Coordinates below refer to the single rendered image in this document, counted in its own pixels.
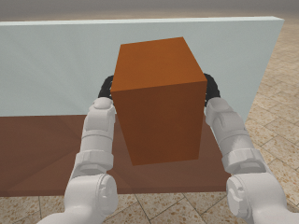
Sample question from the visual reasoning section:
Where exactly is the robot left upper arm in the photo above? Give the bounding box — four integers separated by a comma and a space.
36, 173, 119, 224

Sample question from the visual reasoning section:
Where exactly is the table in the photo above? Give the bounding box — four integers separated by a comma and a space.
0, 113, 232, 197

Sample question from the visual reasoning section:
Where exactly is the robot right upper arm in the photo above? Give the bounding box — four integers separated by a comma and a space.
226, 172, 299, 224

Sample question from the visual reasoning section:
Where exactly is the left robot hand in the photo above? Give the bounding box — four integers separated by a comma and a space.
98, 75, 114, 105

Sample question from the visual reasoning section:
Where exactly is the right robot hand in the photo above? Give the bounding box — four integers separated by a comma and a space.
204, 73, 221, 107

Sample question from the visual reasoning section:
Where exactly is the right robot forearm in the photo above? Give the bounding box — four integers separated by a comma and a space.
206, 97, 287, 206

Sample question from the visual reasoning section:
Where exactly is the carton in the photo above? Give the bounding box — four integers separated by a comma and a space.
110, 36, 207, 166

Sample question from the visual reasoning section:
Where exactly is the left robot forearm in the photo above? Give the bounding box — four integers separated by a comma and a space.
64, 97, 116, 209

